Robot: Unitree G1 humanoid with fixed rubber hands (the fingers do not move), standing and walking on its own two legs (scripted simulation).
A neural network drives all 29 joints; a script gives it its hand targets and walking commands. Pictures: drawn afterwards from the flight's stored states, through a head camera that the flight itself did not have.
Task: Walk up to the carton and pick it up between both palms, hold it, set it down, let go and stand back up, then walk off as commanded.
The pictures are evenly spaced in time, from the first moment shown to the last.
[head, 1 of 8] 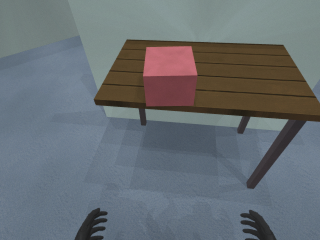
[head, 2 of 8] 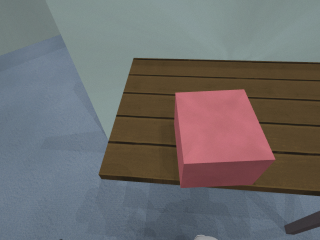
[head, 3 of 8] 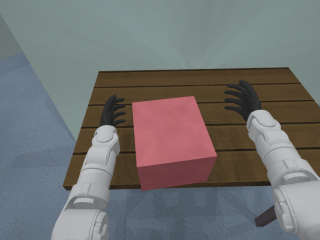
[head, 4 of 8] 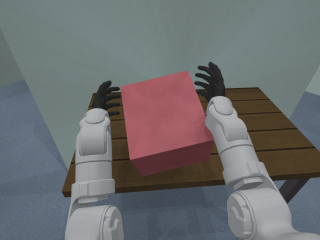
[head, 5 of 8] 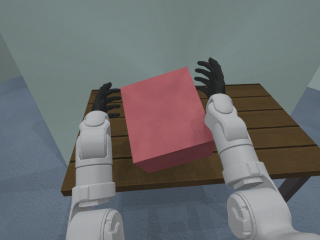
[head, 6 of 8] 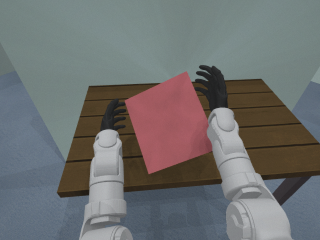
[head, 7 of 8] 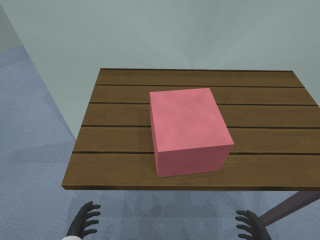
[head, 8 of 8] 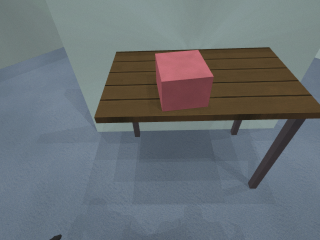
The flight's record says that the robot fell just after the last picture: no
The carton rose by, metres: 0.13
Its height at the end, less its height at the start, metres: +0.00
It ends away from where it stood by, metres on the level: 0.06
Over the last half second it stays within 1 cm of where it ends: yes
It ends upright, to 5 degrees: yes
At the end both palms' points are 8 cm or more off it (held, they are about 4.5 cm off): yes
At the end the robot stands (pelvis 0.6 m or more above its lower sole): yes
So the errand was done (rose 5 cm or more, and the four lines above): yes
